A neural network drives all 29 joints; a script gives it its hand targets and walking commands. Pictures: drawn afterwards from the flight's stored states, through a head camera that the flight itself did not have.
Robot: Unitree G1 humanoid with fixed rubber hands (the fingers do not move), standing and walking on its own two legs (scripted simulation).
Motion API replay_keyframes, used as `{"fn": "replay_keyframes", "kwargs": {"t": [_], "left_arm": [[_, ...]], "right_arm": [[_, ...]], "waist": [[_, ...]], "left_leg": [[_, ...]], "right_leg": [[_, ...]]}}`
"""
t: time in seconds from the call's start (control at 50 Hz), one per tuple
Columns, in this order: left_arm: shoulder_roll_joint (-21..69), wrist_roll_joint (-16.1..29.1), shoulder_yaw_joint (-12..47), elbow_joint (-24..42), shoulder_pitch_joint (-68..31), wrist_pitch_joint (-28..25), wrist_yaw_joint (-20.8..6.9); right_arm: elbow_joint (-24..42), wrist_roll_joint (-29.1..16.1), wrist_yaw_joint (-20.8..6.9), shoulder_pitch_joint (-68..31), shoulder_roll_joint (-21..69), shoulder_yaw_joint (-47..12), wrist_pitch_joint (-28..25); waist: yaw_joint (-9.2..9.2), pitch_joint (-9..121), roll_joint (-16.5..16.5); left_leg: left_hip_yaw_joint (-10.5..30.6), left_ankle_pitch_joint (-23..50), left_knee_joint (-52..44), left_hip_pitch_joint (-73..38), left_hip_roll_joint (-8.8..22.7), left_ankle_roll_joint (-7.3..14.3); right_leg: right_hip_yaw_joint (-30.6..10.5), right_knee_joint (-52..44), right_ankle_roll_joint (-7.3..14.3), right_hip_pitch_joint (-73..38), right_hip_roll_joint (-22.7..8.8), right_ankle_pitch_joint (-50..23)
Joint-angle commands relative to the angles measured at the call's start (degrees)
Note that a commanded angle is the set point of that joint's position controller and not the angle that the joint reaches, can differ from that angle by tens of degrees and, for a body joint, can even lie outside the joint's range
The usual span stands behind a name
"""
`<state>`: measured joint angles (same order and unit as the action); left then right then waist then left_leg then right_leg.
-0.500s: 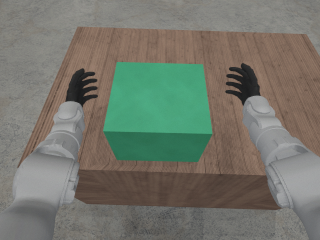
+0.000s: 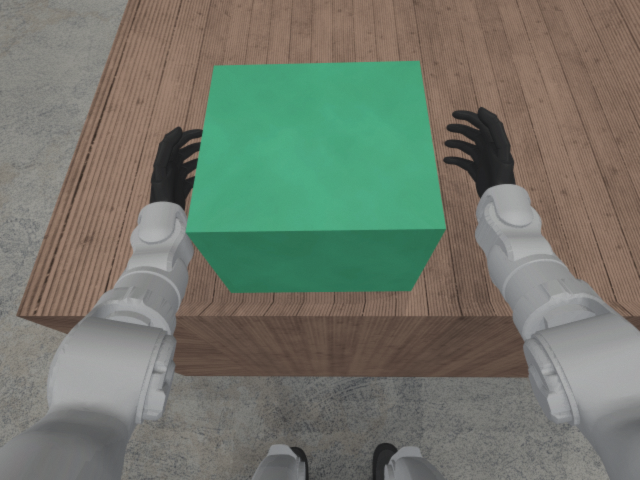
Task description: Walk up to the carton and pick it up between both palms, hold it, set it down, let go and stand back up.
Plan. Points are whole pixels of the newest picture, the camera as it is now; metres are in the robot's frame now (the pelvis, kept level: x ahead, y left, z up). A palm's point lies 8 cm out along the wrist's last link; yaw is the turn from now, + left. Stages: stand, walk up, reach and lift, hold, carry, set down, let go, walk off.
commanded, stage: reach and lift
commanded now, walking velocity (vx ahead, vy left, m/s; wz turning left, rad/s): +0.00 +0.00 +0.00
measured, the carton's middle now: (318, 185) +0.48 +0.04 +0.02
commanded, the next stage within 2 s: none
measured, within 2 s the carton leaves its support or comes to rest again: neither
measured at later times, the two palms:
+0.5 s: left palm (179, 187) +0.47 +0.21 +0.05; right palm (465, 170) +0.48 -0.13 +0.06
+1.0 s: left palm (182, 193) +0.46 +0.20 +0.05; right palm (465, 188) +0.46 -0.13 +0.05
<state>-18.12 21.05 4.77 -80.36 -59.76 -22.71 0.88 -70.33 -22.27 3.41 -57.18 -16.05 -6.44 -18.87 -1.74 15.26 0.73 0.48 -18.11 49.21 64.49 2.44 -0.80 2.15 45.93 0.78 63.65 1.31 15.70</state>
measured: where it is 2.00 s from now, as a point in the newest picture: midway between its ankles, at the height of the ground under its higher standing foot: outside the picture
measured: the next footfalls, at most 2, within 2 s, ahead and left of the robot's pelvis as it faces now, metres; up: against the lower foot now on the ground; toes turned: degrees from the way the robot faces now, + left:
none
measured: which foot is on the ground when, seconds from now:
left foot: down 0.00-1.00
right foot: down 0.00-1.00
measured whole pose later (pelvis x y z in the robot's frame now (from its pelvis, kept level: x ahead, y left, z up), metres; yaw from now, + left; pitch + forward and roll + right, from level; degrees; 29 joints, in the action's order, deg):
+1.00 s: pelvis +0.01 +0.01 +0.03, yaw +2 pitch +26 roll -2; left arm -11.4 -1.3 -16.9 -89.4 -60.3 -33.4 3.1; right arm -69.8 18.9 3.1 -53.7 -2.2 33.1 -26.0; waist 0.4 8.0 2.5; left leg 0.9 -15.3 39.8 50.2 1.2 0.4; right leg 3.0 34.9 -0.3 47.9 0.2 12.6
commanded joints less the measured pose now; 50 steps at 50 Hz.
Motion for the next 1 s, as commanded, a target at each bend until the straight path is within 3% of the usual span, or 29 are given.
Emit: {"fn": "replay_keyframes", "kwargs": {"t": [0.0, 0.06, 0.1, 0.2, 0.24, 0.28, 0.34, 0.36, 0.4, 0.52, 0.54, 0.56, 0.6, 0.64, 0.66, 0.72, 0.76, 0.8, 0.82, 0.88, 0.98], "left_arm": [[-9.1, 0.1, -0.8, 7.2, -26.6, -1.3, 0.4], [-7.4, 0.8, -0.5, 6.2, -27.2, -2.2, 0.5], [-6.2, 0.6, -0.2, 5.2, -28.1, -2.2, 0.7], [-5.4, -1.5, -2.4, -0.6, -28.1, -2.7, 0.7], [-2.8, -2.4, -1.2, -1.7, -28.5, -3.0, 0.9], [-2.3, -3.2, -2.0, 0.3, -30.1, -3.8, 1.3], [-3.0, -5.0, -3.1, 1.6, -32.7, -4.0, 2.1], [-1.4, -5.0, -2.8, 2.5, -33.0, -4.1, 2.4], [0.9, -5.7, -2.3, 3.2, -32.9, -4.1, 2.5], [3.5, -7.0, -3.0, 0.7, -31.0, -4.1, 2.5], [4.0, -6.8, -2.6, 1.6, -31.6, -4.3, 2.6], [3.3, -7.8, -3.4, 2.2, -31.7, -4.2, 2.9], [4.7, -8.3, -3.3, 3.3, -32.2, -4.2, 2.9], [5.7, -9.7, -4.7, 0.8, -30.6, -3.8, 2.3], [5.8, -9.0, -3.7, 2.3, -34.8, -4.3, 1.6], [10.3, -11.9, -5.4, 2.1, -34.6, -5.0, 0.2], [19.7, -16.5, -6.1, 0.7, -34.8, -5.9, -2.2], [32.2, -24.0, -9.2, -1.8, -34.0, -7.1, -5.5], [36.0, -26.7, -10.3, -3.7, -31.9, -7.9, -6.6], [37.1, -30.2, -13.4, -6.5, -27.3, -10.0, -7.4], [34.7, -31.6, -15.8, -8.5, -23.2, -11.7, -7.2]], "right_arm": [[6.4, 0.0, -0.4, -27.1, -8.0, 0.4, -0.7], [6.5, 1.4, -0.8, -28.3, -5.6, 0.2, 0.0], [5.2, 1.8, -0.7, -28.5, -4.9, 1.0, 0.5], [1.5, 4.9, 1.0, -29.3, -2.4, 2.6, 0.6], [-1.1, 5.9, 1.4, -29.2, -1.4, 3.9, 0.1], [0.7, 7.8, 1.9, -29.7, -0.9, 6.1, -0.9], [0.9, 9.4, 2.3, -30.8, -0.8, 8.1, -1.5], [1.6, 10.2, 2.5, -31.0, -0.5, 9.3, -1.7], [0.2, 11.2, 1.9, -30.2, 0.8, 10.0, -1.3], [1.7, 13.8, 1.4, -30.1, 3.0, 11.6, -0.9], [2.6, 14.6, 1.3, -29.6, 3.1, 12.5, -0.9], [3.0, 15.1, 1.0, -29.0, 3.0, 12.9, -1.0], [3.8, 15.8, 0.5, -29.4, 4.0, 13.6, -0.9], [3.7, 17.2, -0.1, -29.0, 4.9, 13.9, -0.4], [1.8, 18.8, 0.7, -28.8, 6.8, 17.5, -0.4], [3.3, 23.4, -0.3, -28.9, 11.9, 18.6, -1.4], [3.8, 30.4, -2.4, -28.6, 23.2, 19.7, -2.4], [2.2, 39.6, -5.8, -27.1, 36.7, 23.4, -3.7], [0.8, 41.9, -7.2, -25.6, 40.4, 24.2, -4.3], [-2.2, 47.0, -8.9, -20.8, 42.5, 25.8, -6.3], [-4.9, 51.7, -9.9, -15.6, 43.9, 26.3, -7.9]], "waist": [[-0.98, 55.9, -0.5], [-0.82, 53.7, -2.7], [0.10, 51.9, -2.3], [0.36, 46.1, -3.2], [1.15, 45.6, -1.4], [2.07, 48.1, 0.0], [1.45, 50.2, 2.9], [2.61, 51.1, 3.4], [2.42, 50.3, 5.8], [2.53, 48.5, 3.4], [3.27, 49.9, 4.2], [2.21, 50.2, 5.0], [2.22, 50.0, 5.6], [2.22, 46.8, 3.3], [3.56, 51.1, 4.4], [2.49, 49.1, 4.5], [2.32, 46.1, 4.9], [2.80, 41.4, 5.4], [2.90, 40.2, 5.8], [3.28, 37.0, 5.0], [3.62, 32.5, 2.2]], "left_leg": [[-4.6, 28.4, -0.3, -29.1, -2.4, -3.4], [-4.1, 25.2, -0.7, -26.7, -2.4, -2.2], [-4.0, 24.0, -1.0, -26.4, -2.4, -2.5], [-4.5, 20.8, -1.6, -20.9, -3.0, -2.0], [-4.4, 20.6, -2.0, -21.6, -2.8, -2.6], [-3.9, 23.2, -1.5, -25.5, -2.6, -3.6], [-4.5, 25.2, -1.1, -28.2, -2.6, -4.8], [-3.8, 25.8, -1.1, -29.5, -2.6, -5.1], [-3.6, 26.0, -1.5, -32.9, -1.9, -5.7], [-3.3, 23.5, -2.5, -32.5, -1.7, -4.8], [-3.0, 23.1, -2.9, -32.8, -1.7, -5.0], [-3.2, 24.1, -3.4, -33.8, -1.6, -5.2], [-3.0, 24.9, -3.5, -34.4, -1.5, -5.1], [-2.9, 23.1, -4.6, -33.6, -1.6, -4.5], [-2.9, 22.4, -6.1, -33.6, -1.5, -4.1], [-3.6, 24.4, -5.7, -36.0, -1.4, -4.2], [-4.0, 24.6, -6.9, -37.2, -1.6, -4.2], [-4.3, 23.9, -8.2, -39.2, -1.5, -4.1], [-4.1, 24.7, -8.4, -40.6, -1.3, -4.0], [-4.0, 26.7, -10.3, -39.8, -1.0, -3.4], [-4.5, 24.4, -14.2, -35.4, -1.2, -1.7]], "right_leg": [[1.2, -0.8, -2.6, -32.7, 1.6, -22.5], [0.8, -0.3, -2.9, -32.2, 1.1, -20.9], [0.6, -0.9, -2.8, -31.6, 1.0, -19.0], [-0.9, -0.5, -2.6, -35.4, -0.1, -19.6], [-0.6, -0.6, -2.2, -34.7, 0.1, -18.2], [0.2, -1.1, -1.7, -33.0, 0.6, -18.3], [0.7, -1.4, -0.9, -30.9, 0.8, -19.1], [0.9, -1.6, -0.8, -30.3, 1.0, -19.1], [1.7, -2.8, 0.0, -27.0, 1.1, -15.9], [2.2, -4.4, -0.5, -28.5, 0.9, -13.7], [2.0, -4.3, -0.4, -28.1, 0.6, -13.3], [2.3, -4.2, 0.0, -27.7, 0.6, -13.5], [2.4, -4.8, 0.1, -27.4, 0.8, -13.5], [2.5, -5.7, -0.1, -28.4, 0.6, -12.5], [2.4, -6.5, 0.2, -28.3, 0.2, -13.7], [2.4, -6.8, 0.3, -30.7, 0.1, -16.5], [3.2, -8.8, 0.0, -32.5, 0.1, -17.5], [3.8, -10.3, 0.0, -33.3, -0.1, -18.1], [3.8, -10.5, 0.3, -34.0, -0.1, -19.5], [3.9, -11.3, 0.2, -36.9, -0.4, -23.7], [3.5, -12.4, -0.7, -42.9, -1.2, -25.6]]}}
